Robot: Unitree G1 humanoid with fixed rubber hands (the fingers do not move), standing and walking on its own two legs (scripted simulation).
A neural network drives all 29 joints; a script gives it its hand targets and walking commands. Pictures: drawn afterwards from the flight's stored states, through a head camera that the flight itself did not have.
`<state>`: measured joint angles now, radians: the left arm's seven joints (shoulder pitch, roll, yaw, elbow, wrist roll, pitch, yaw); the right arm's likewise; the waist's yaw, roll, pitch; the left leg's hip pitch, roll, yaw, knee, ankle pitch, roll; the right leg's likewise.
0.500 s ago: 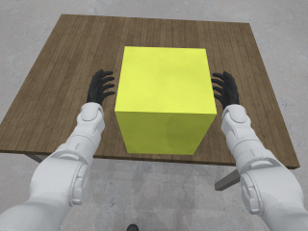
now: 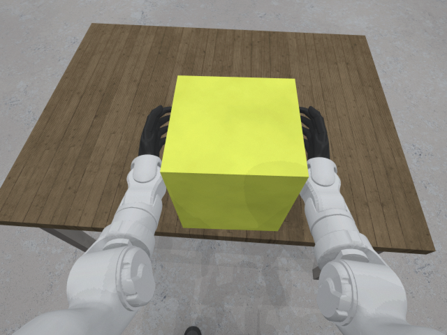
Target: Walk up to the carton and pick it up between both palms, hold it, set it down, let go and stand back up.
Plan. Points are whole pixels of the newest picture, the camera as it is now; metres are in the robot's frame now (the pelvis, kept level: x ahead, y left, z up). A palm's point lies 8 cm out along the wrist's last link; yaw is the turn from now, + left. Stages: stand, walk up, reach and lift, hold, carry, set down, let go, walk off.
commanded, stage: reach and lift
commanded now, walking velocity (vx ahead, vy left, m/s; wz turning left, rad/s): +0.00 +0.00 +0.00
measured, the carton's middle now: (232, 161) +0.45 +0.01 +0.00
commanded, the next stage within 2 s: none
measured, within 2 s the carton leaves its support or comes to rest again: leaves its support in 1.92 s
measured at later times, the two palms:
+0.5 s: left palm (150, 153) +0.42 +0.16 +0.04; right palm (317, 157) +0.43 -0.14 +0.05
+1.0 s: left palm (149, 154) +0.42 +0.16 +0.04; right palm (317, 158) +0.43 -0.14 +0.05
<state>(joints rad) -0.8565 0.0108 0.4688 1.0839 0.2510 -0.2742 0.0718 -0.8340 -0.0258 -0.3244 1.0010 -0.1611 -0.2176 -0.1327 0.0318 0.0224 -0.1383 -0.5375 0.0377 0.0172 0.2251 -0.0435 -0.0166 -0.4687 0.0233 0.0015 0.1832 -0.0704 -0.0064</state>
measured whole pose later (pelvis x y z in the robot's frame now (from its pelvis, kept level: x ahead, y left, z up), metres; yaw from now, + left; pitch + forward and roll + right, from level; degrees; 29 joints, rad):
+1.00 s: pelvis +0.01 +0.00 +0.01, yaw +4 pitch +15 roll +0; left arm -0.74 -0.10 0.58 0.83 0.45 -0.18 -0.03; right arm -0.69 0.13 -0.57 0.77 -0.48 -0.22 -0.03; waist -0.03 -0.01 -0.06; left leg -0.38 0.02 -0.04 0.13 -0.02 -0.02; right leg -0.29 0.01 -0.07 0.10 -0.07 -0.01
